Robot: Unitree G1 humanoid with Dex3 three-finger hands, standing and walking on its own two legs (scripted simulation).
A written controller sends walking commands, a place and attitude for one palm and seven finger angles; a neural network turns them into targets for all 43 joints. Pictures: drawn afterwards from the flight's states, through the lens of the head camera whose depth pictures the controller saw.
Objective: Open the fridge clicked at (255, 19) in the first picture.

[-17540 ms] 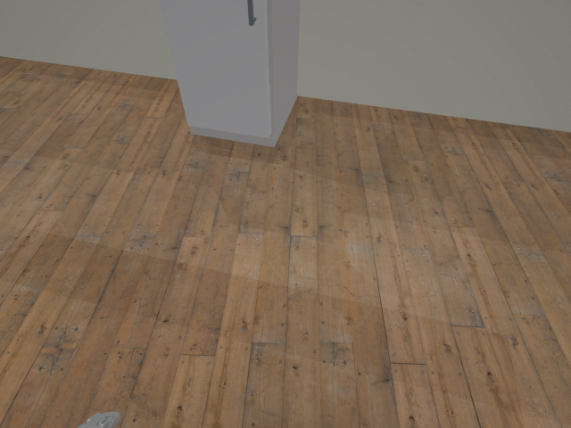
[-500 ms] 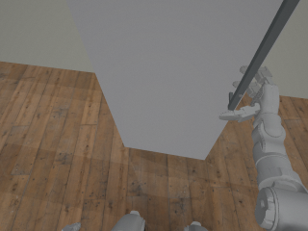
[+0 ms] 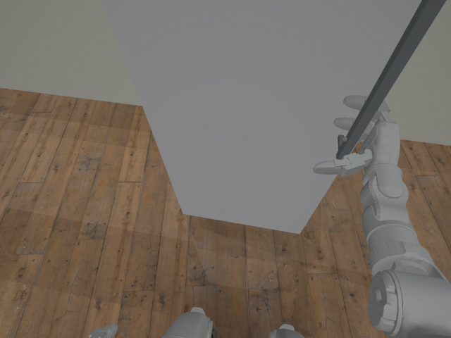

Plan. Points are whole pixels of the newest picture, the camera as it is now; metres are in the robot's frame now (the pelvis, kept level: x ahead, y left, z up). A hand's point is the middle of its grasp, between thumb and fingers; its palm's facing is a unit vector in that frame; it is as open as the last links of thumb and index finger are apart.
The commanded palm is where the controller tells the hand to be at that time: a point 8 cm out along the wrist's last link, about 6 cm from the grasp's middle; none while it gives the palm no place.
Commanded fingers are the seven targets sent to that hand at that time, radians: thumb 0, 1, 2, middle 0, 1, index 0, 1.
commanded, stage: slide the fingers in behind the handle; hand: right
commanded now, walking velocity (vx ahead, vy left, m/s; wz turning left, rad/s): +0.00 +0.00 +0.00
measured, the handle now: (390, 61) +0.52 -0.16 +0.21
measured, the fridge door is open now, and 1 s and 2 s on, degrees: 0 0 0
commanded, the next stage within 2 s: grip the handle and tug to test in 0.42 s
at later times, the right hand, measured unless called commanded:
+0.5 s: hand (345, 142) +0.45 -0.13 +0.08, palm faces +0.03 +1.00 -0.01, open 14.1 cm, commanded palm +0.43 -0.19 +0.08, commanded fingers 0.00 0.50 -0.30 0.30 1.20 0.30 1.20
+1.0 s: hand (345, 141) +0.46 -0.14 +0.08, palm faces +0.02 +1.00 -0.01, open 8.9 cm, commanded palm +0.43 -0.19 +0.08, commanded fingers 0.00 -0.67 -0.80 0.43 1.37 0.43 1.37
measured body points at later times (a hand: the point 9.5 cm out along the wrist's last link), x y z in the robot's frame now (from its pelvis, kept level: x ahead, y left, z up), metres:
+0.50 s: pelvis +0.00 +0.00 +0.00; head +0.08 +0.00 +0.45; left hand +0.05 +0.26 -0.12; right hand +0.45 -0.19 +0.09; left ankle +0.02 +0.11 -0.69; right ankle +0.01 -0.12 -0.69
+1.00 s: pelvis +0.00 -0.01 +0.00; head +0.08 -0.01 +0.44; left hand +0.05 +0.26 -0.12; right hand +0.45 -0.19 +0.08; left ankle +0.02 +0.11 -0.69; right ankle +0.01 -0.12 -0.69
